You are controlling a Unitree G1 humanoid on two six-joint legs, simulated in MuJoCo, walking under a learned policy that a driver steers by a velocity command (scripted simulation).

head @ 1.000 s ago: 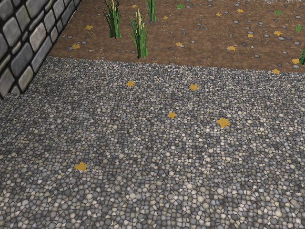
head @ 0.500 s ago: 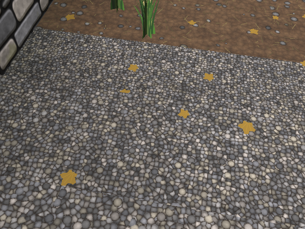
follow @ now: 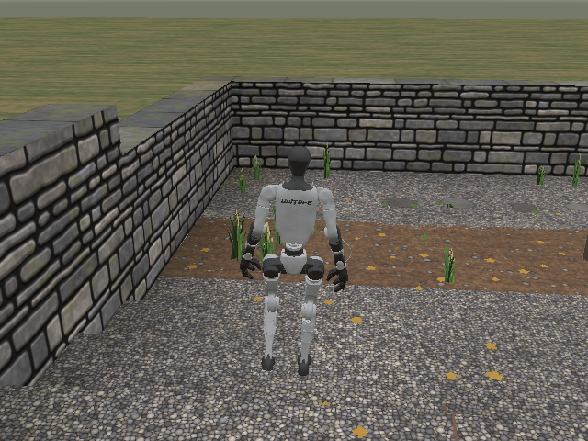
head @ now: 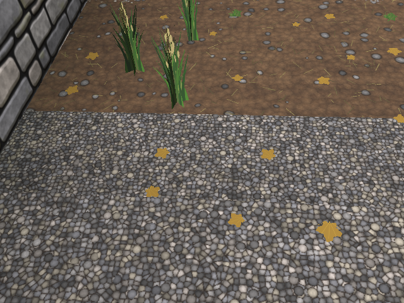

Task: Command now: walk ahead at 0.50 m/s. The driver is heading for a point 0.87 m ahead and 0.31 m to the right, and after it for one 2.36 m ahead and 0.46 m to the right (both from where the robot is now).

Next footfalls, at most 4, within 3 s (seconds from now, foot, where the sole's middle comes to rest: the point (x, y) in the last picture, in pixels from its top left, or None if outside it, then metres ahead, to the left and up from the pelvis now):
0.66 left None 0.55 0.21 -0.97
1.16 right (236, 277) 0.67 -0.05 -0.97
1.62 left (238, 220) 0.92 -0.08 -0.97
2.14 right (323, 221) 0.90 -0.44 -0.97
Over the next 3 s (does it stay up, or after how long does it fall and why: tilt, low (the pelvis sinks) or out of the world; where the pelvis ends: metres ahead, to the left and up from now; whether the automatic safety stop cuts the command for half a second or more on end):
stays up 1.26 -0.49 -0.39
